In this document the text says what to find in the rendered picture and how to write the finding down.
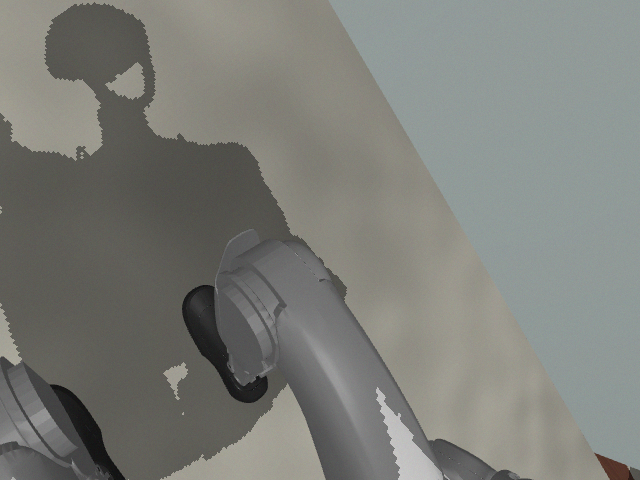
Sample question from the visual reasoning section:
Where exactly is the left robot foot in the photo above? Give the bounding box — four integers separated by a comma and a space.
49, 384, 126, 480

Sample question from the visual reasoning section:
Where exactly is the right robot hand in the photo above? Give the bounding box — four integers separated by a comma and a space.
428, 439, 497, 480

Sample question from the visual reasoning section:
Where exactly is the right robot foot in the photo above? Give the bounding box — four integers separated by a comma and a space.
182, 285, 268, 403

